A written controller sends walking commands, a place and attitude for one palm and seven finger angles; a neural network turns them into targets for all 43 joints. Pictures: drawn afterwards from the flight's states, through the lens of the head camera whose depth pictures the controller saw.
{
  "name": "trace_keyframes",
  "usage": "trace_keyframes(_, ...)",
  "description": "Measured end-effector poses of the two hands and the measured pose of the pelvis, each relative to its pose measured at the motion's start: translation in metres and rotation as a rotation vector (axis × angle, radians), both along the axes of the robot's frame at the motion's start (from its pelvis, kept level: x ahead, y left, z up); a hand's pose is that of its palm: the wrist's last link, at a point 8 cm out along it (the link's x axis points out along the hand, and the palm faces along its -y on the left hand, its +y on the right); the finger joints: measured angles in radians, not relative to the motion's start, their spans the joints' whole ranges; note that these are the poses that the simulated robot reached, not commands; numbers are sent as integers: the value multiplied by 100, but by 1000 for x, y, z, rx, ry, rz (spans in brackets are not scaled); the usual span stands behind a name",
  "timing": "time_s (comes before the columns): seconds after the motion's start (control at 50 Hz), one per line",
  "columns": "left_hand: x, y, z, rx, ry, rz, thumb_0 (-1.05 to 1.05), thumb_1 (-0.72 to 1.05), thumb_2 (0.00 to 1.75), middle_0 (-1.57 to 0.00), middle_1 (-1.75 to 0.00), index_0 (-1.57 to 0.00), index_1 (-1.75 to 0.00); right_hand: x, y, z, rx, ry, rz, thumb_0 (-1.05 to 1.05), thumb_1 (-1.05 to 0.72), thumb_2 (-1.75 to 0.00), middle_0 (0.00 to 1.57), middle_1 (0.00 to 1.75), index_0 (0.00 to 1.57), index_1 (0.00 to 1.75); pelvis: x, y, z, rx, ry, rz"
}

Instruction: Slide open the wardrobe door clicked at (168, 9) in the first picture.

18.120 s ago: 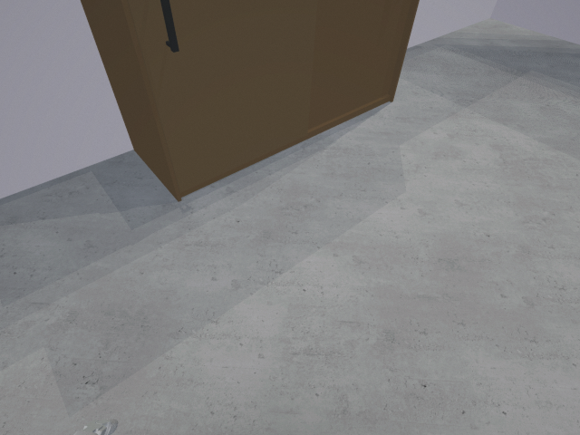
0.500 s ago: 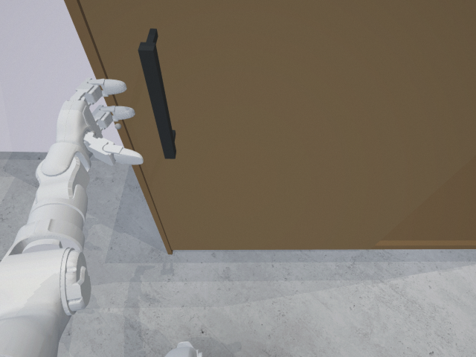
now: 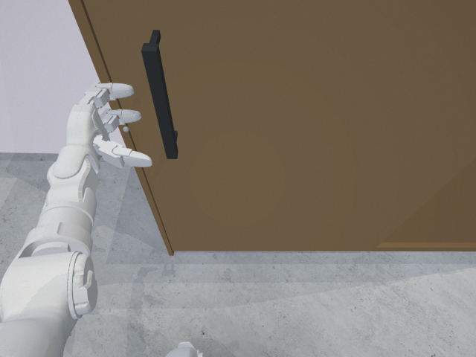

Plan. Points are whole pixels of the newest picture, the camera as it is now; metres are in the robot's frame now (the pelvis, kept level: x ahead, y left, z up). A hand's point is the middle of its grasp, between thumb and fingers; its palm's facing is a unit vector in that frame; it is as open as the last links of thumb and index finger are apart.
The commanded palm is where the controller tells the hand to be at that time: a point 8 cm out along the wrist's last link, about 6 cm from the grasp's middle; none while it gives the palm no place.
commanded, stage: move the hooked fingers beside the handle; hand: left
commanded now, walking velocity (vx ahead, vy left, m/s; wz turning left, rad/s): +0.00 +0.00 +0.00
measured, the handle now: (165, 103) +0.53 +0.12 +0.12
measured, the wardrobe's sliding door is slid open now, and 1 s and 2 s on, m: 0.00 0.00 0.00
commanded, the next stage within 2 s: feel for the door with the fingertips in 0.34 s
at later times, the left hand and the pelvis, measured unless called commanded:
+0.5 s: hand (122, 126) +0.47 +0.18 +0.12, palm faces -0.02 -1.00 +0.01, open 14.0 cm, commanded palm +0.45 +0.23 +0.12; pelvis +0.00 -0.01 +0.00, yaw +0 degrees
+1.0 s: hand (148, 121) +0.48 +0.14 +0.12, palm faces -0.02 -1.00 -0.01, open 14.0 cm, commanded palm +0.45 +0.19 +0.12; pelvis +0.00 +0.00 +0.00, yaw +0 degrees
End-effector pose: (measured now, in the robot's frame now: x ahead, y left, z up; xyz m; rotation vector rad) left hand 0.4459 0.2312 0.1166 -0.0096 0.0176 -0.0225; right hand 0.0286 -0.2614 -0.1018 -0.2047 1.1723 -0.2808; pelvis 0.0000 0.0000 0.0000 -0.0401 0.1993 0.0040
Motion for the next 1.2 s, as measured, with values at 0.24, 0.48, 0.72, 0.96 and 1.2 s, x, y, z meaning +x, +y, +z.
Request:
trace_keyframes(0.24, 10, -2, 8, 6, -2, 20, -1, -50, 30, -30, -120, -30, -120, -7, -10, 1, -19, -4, -22, 1, -90, -90, 21, 30, 20, 30, -3, -5, -1, 3, 9, -7)
trace_keyframes(0.48, 3, 5, 7, -3, -25, 1, -1, -50, 30, -29, -120, -30, -120, -13, -12, 1, -14, 38, -29, 1, -90, -90, 21, 30, 20, 30, 2, -6, 1, 2, 8, -5)
trace_keyframes(0.72, 5, -22, 4, -13, -32, -19, -1, -50, 30, -29, -120, -30, -120, 10, -6, 0, -1, -29, 1, 1, -90, -90, 21, 30, 20, 30, 2, -3, 0, 2, 6, -1)
trace_keyframes(0.96, 8, -37, 8, 10, -36, 3, -1, -50, 30, -30, -120, -30, -120, 8, 2, -5, 36, -36, -3, 1, -90, -90, 21, 30, 20, 30, 3, -4, 0, 9, 1, -10)
trace_keyframes(1.2, 19, -34, 9, 15, -18, 14, -1, -50, 30, -30, -120, -30, -120, -20, -11, -4, 9, 34, -28, 1, -90, -90, 21, 30, 20, 30, -2, -10, -1, 8, 13, -6)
